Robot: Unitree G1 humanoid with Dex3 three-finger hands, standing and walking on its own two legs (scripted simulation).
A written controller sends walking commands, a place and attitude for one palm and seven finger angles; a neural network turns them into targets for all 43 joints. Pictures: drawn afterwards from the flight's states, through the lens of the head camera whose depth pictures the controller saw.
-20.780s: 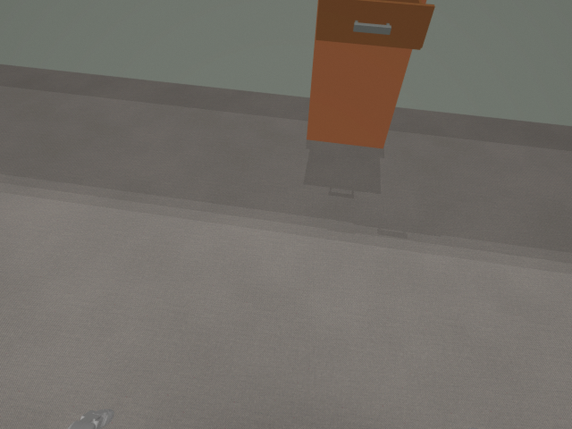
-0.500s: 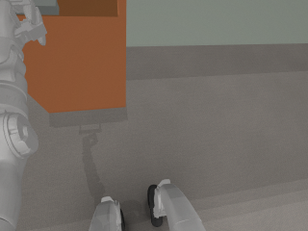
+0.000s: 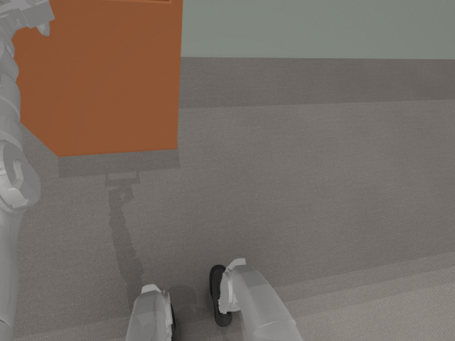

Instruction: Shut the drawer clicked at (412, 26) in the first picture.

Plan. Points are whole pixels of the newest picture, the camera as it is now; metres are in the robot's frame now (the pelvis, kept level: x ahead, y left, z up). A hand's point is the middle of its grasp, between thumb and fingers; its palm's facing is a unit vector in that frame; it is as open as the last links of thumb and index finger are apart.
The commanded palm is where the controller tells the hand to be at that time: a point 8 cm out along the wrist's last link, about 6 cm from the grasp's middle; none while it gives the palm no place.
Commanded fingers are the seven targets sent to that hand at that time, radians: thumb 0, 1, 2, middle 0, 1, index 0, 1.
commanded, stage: pull the fist back off the drawer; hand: left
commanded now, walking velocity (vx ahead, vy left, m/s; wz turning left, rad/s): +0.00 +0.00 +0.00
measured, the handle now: out of the picture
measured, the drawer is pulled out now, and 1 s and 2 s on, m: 0.00 0.00 0.00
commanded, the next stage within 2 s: draw the hand back to the body in 0.74 s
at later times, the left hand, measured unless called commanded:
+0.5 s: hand (46, 2) +0.60 +0.16 +0.10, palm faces -0.01 -1.00 -0.05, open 3.2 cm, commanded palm +0.59 +0.18 +0.09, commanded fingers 0.00 0.90 0.90 -1.40 -1.60 -1.40 -1.60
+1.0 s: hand (47, 15) +0.57 +0.15 +0.11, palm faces -0.03 -1.00 -0.06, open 3.3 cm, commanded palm +0.51 +0.20 +0.12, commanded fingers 0.00 0.90 0.90 -1.40 -1.60 -1.40 -1.60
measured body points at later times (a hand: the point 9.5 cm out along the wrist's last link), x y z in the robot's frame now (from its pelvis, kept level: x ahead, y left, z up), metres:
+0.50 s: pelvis -0.01 +0.00 +0.00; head +0.19 +0.02 +0.41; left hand +0.60 +0.21 +0.10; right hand -0.07 -0.24 -0.09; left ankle +0.00 +0.09 -0.64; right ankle +0.07 -0.12 -0.64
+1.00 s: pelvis +0.06 +0.00 +0.04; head +0.21 +0.00 +0.47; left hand +0.57 +0.21 +0.11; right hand +0.03 -0.25 -0.07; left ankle +0.00 +0.09 -0.64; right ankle +0.07 -0.12 -0.64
